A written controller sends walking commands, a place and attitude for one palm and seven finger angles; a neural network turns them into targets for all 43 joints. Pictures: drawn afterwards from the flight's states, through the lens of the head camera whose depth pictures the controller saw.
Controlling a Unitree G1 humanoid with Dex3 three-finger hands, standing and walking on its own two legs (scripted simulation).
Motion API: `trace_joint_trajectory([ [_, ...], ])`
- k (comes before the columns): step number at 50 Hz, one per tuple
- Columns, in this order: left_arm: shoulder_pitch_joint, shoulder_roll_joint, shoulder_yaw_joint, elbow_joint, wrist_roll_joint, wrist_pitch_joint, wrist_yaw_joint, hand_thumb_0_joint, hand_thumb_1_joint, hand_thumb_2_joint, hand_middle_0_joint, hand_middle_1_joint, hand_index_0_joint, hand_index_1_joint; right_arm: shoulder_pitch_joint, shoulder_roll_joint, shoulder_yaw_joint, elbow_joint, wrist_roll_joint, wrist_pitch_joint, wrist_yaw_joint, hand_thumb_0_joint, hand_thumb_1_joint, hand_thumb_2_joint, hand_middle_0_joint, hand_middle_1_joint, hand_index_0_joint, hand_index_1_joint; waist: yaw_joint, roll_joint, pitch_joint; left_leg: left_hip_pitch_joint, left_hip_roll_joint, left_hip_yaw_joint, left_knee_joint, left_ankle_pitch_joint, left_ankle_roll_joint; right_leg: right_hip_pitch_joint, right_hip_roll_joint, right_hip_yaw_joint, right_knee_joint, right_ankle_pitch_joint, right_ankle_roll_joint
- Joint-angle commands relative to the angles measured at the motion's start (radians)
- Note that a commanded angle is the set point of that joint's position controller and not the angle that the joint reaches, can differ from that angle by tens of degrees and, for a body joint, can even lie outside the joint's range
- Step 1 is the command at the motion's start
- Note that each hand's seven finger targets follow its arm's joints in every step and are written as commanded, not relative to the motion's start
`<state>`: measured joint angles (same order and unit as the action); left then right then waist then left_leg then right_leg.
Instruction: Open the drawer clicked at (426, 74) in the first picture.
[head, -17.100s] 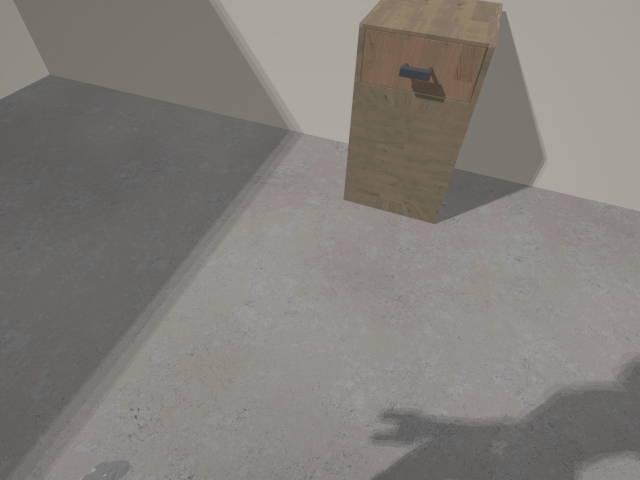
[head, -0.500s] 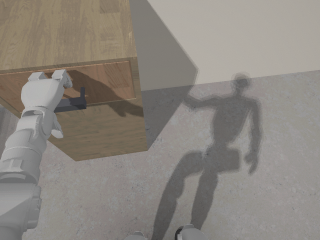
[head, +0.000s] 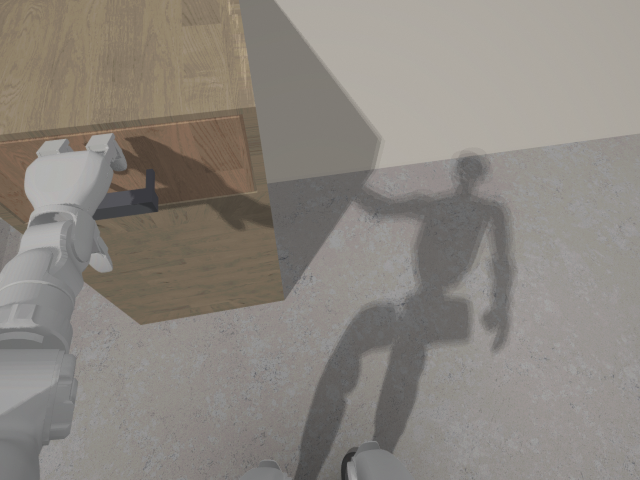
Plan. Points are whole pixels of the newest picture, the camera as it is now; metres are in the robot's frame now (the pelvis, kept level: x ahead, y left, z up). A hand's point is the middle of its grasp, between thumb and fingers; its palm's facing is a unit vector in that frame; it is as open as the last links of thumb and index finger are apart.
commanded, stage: re-aim the fingers above the handle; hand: left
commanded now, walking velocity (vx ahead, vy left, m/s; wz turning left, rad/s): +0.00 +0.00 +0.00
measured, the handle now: (121, 191) +0.53 +0.30 -0.04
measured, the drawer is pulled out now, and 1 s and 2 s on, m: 0.00 0.00 0.00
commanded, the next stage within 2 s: lower the fingers behind the handle in 1.46 s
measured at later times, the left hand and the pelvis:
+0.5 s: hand (96, 193) +0.48 +0.29 +0.02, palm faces -0.05 -0.01 -1.00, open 13.8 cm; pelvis +0.00 +0.00 -0.01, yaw -1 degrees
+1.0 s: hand (101, 198) +0.48 +0.29 +0.01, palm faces -0.09 -0.01 -1.00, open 13.8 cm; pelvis +0.01 +0.00 +0.00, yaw +0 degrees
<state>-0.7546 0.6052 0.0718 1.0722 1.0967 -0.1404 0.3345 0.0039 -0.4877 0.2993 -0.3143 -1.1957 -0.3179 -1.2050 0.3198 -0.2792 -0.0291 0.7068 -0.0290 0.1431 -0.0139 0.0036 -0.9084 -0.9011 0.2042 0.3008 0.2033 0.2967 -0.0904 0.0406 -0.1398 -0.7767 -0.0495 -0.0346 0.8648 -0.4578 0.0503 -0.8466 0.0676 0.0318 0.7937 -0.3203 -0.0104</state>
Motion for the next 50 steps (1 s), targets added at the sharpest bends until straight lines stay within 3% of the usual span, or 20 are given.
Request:
trace_joint_trajectory([
  [1, -0.431, 0.372, 0.089, -0.192, -0.01, 0.005, 0.051, 0.0, -0.5, 0.3, -0.3, -1.2, -0.3, -1.2, 0.13, -0.167, -0.055, -0.055, 0.002, -0.023, -0.019, 0.0, -0.9, -0.9, 0.2, 0.3, 0.2, 0.3, -0.001, 0.075, -0.471, 0.128, 0.01, 0.016, -0.081, 0.394, -0.013, 0.347, -0.013, -0.014, -0.035, 0.293, -0.029],
  [4, -0.43, 0.308, 0.042, -0.172, -0.025, -0.003, 0.029, 0.0, -0.5, 0.3, -0.3, -1.2, -0.3, -1.2, 0.15, -0.166, -0.063, -0.04, 0.004, -0.037, -0.021, 0.0, -0.9, -0.9, 0.2, 0.3, 0.2, 0.3, -0.021, 0.092, -0.465, 0.173, 0.019, 0.013, -0.071, 0.417, -0.018, 0.3, -0.01, -0.021, -0.045, 0.285, -0.026],
  [7, -0.453, 0.287, 0.017, -0.142, -0.037, -0.012, 0.004, 0.0, -0.5, 0.3, -0.3, -1.2, -0.3, -1.2, 0.17, -0.169, -0.063, -0.03, 0.009, -0.042, -0.027, 0.0, -0.9, -0.9, 0.2, 0.3, 0.2, 0.3, -0.047, 0.045, -0.44, 0.164, 0.021, 0.001, -0.071, 0.393, -0.014, 0.277, -0.008, -0.028, -0.054, 0.258, -0.023],
  [10, -0.503, 0.31, 0.033, -0.175, -0.036, -0.036, -0.003, 0.0, -0.5, 0.3, -0.3, -1.2, -0.3, -1.2, 0.176, -0.172, -0.063, -0.024, 0.008, -0.047, -0.032, 0.0, -0.9, -0.9, 0.2, 0.3, 0.2, 0.3, -0.05, 0.056, -0.448, 0.175, 0.022, -0.006, -0.067, 0.401, -0.016, 0.259, -0.008, -0.027, -0.051, 0.254, -0.026],
  [11, -0.51, 0.307, 0.027, -0.188, -0.027, -0.044, 0.002, 0.0, -0.5, 0.3, -0.3, -1.2, -0.3, -1.2, 0.177, -0.168, -0.065, -0.024, 0.007, -0.05, -0.032, 0.0, -0.9, -0.9, 0.2, 0.3, 0.2, 0.3, -0.046, 0.101, -0.459, 0.194, 0.022, -0.006, -0.065, 0.411, -0.02, 0.24, -0.008, -0.029, -0.048, 0.249, -0.027],
  [13, -0.502, 0.304, 0.032, -0.169, -0.024, -0.043, 0.014, 0.0, -0.5, 0.3, -0.3, -1.2, -0.3, -1.2, 0.177, -0.169, -0.061, -0.02, 0.003, -0.05, -0.028, 0.0, -0.9, -0.9, 0.2, 0.3, 0.2, 0.3, -0.04, 0.104, -0.431, 0.191, 0.024, -0.011, -0.062, 0.426, -0.027, 0.212, -0.005, -0.038, -0.041, 0.237, -0.031],
  [16, -0.466, 0.387, 0.103, -0.164, -0.017, -0.03, 0.037, 0.0, -0.5, 0.3, -0.3, -1.2, -0.3, -1.2, 0.171, -0.175, -0.053, -0.019, -0.006, -0.04, -0.019, 0.0, -0.9, -0.9, 0.2, 0.3, 0.2, 0.3, -0.007, 0.119, -0.471, 0.18, 0.023, -0.007, -0.05, 0.495, -0.034, 0.242, -0.004, -0.039, -0.012, 0.289, -0.034],
  [18, -0.43, 0.355, 0.084, -0.143, -0.016, -0.005, 0.049, 0.0, -0.5, 0.3, -0.3, -1.2, -0.3, -1.2, 0.162, -0.173, -0.051, -0.029, -0.007, -0.036, -0.011, 0.0, -0.9, -0.9, 0.2, 0.3, 0.2, 0.3, 0.0, 0.114, -0.458, 0.163, 0.021, 0.0, -0.052, 0.503, -0.035, 0.251, -0.003, -0.043, -0.011, 0.298, -0.033],
  [20, -0.407, 0.386, 0.113, -0.135, -0.011, 0.016, 0.054, 0.0, -0.5, 0.3, -0.3, -1.2, -0.3, -1.2, 0.155, -0.178, -0.05, -0.03, -0.009, -0.03, -0.005, 0.0, -0.9, -0.9, 0.2, 0.3, 0.2, 0.3, 0.016, 0.105, -0.473, 0.163, 0.023, 0.005, -0.05, 0.533, -0.036, 0.272, -0.002, -0.042, -0.006, 0.325, -0.033],
  [25, -0.391, 0.34, 0.079, -0.164, -0.03, 0.035, 0.026, 0.0, -0.5, 0.3, -0.3, -1.2, -0.3, -1.2, 0.164, -0.176, -0.058, -0.046, 0.0, -0.023, -0.005, 0.0, -0.9, -0.9, 0.2, 0.3, 0.2, 0.3, 0.004, 0.056, -0.513, 0.184, 0.029, 0.009, -0.063, 0.561, -0.026, 0.343, -0.006, -0.03, -0.025, 0.385, -0.025],
  [28, -0.385, 0.285, 0.044, -0.188, -0.037, 0.014, 0.001, 0.0, -0.5, 0.3, -0.3, -1.2, -0.3, -1.2, 0.173, -0.172, -0.068, -0.04, 0.006, -0.028, -0.011, 0.0, -0.9, -0.9, 0.2, 0.3, 0.2, 0.3, -0.015, 0.033, -0.482, 0.216, 0.036, 0.003, -0.07, 0.556, -0.023, 0.32, -0.005, -0.032, -0.047, 0.363, -0.021],
  [32, -0.408, 0.258, 0.033, -0.239, -0.036, -0.033, 0.0, 0.0, -0.5, 0.3, -0.3, -1.2, -0.3, -1.2, 0.173, -0.162, -0.073, -0.03, 0.006, -0.031, -0.019, 0.0, -0.9, -0.9, 0.2, 0.3, 0.2, 0.3, -0.022, 0.078, -0.465, 0.269, 0.039, -0.012, -0.068, 0.609, -0.036, 0.268, -0.003, -0.036, -0.047, 0.348, -0.026],
  [34, -0.417, 0.285, 0.06, -0.243, -0.027, -0.044, 0.016, 0.0, -0.5, 0.3, -0.3, -1.2, -0.3, -1.2, 0.17, -0.164, -0.073, -0.022, 0.001, -0.031, -0.017, 0.0, -0.9, -0.9, 0.2, 0.3, 0.2, 0.3, -0.016, 0.086, -0.446, 0.268, 0.04, -0.019, -0.064, 0.603, -0.043, 0.239, -0.003, -0.042, -0.04, 0.321, -0.028],
  [38, -0.449, 0.249, 0.037, -0.228, -0.013, -0.022, 0.061, 0.0, -0.5, 0.3, -0.3, -1.2, -0.3, -1.2, 0.164, -0.159, -0.071, -0.019, -0.007, -0.033, -0.005, 0.0, -0.9, -0.9, 0.2, 0.3, 0.2, 0.3, -0.019, 0.128, -0.428, 0.278, 0.04, -0.025, -0.055, 0.625, -0.059, 0.19, 0.0, -0.058, -0.027, 0.295, -0.033],
  [39, -0.412, 0.277, 0.064, -0.197, -0.012, -0.006, 0.069, 0.0, -0.5, 0.3, -0.3, -1.2, -0.3, -1.2, 0.159, -0.163, -0.068, -0.017, -0.007, -0.03, -0.001, 0.0, -0.9, -0.9, 0.2, 0.3, 0.2, 0.3, -0.005, 0.118, -0.434, 0.269, 0.038, -0.025, -0.056, 0.623, -0.059, 0.201, 0.0, -0.058, -0.023, 0.294, -0.035],
  [41, -0.434, 0.252, 0.035, -0.166, -0.011, 0.026, 0.075, 0.0, -0.5, 0.3, -0.3, -1.2, -0.3, -1.2, 0.162, -0.162, -0.065, -0.021, -0.007, -0.028, 0.002, 0.0, -0.9, -0.9, 0.2, 0.3, 0.2, 0.3, -0.018, 0.106, -0.441, 0.262, 0.037, -0.022, -0.053, 0.631, -0.058, 0.211, 0.001, -0.059, -0.022, 0.311, -0.032],
  [43, -0.415, 0.263, 0.039, -0.145, -0.012, 0.055, 0.068, 0.0, -0.5, 0.3, -0.3, -1.2, -0.3, -1.2, 0.159, -0.165, -0.064, -0.027, -0.004, -0.025, 0.005, 0.0, -0.9, -0.9, 0.2, 0.3, 0.2, 0.3, -0.007, 0.09, -0.452, 0.246, 0.033, -0.013, -0.059, 0.615, -0.054, 0.247, -0.001, -0.057, -0.025, 0.326, -0.031],
  [46, -0.445, 0.265, 0.029, -0.162, -0.018, 0.065, 0.045, 0.0, -0.5, 0.3, -0.3, -1.2, -0.3, -1.2, 0.164, -0.165, -0.063, -0.034, -0.001, -0.026, 0.0, 0.0, -0.9, -0.9, 0.2, 0.3, 0.2, 0.3, -0.016, 0.083, -0.49, 0.255, 0.032, -0.007, -0.063, 0.613, -0.043, 0.293, -0.003, -0.046, -0.035, 0.363, -0.028],
  [49, -0.444, 0.281, 0.03, -0.159, -0.019, 0.058, 0.015, 0.0, -0.5, 0.3, -0.3, -1.2, -0.3, -1.2, 0.163, -0.164, -0.058, -0.038, 0.004, -0.025, -0.011, 0.0, -0.9, -0.9, 0.2, 0.3, 0.2, 0.3, -0.022, 0.038, -0.467, 0.212, 0.027, -0.001, -0.072, 0.567, -0.027, 0.332, -0.007, -0.034, -0.045, 0.382, -0.025],
  [50, -0.472, 0.27, 0.019, -0.179, -0.019, 0.045, 0.009, 0.0, -0.5, 0.3, -0.3, -1.2, -0.3, -1.2, 0.161, -0.162, -0.06, -0.04, 0.004, -0.026, -0.014, 0.0, -0.9, -0.9, 0.2, 0.3, 0.2, 0.3, -0.029, 0.059, -0.467, 0.226, 0.029, -0.004, -0.074, 0.573, -0.029, 0.318, -0.008, -0.034, -0.047, 0.376, -0.026],
])
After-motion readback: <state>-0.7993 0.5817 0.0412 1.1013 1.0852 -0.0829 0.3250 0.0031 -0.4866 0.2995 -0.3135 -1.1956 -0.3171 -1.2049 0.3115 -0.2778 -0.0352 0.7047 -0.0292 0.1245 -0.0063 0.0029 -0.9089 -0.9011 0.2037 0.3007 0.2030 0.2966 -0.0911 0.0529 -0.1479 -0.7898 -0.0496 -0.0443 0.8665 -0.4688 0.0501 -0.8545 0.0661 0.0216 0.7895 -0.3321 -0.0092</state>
